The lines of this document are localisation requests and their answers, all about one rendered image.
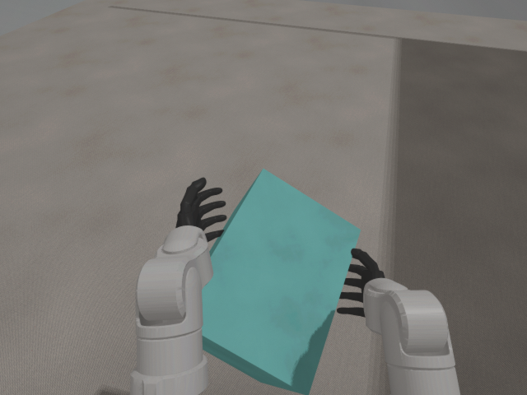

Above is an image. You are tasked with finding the robot left hand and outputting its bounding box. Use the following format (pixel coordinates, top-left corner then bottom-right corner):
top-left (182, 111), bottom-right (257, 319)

top-left (175, 178), bottom-right (226, 242)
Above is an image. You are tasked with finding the right robot forearm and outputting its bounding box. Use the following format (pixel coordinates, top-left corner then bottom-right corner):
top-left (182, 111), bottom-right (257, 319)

top-left (363, 278), bottom-right (460, 395)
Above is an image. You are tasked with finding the robot right hand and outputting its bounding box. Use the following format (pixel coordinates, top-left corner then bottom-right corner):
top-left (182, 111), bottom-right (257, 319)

top-left (337, 249), bottom-right (385, 318)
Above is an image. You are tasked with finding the left robot forearm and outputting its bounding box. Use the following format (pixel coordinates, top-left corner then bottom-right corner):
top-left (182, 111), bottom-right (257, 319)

top-left (130, 225), bottom-right (213, 395)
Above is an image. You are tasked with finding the carton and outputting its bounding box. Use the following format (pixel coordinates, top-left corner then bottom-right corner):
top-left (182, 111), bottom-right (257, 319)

top-left (202, 169), bottom-right (361, 395)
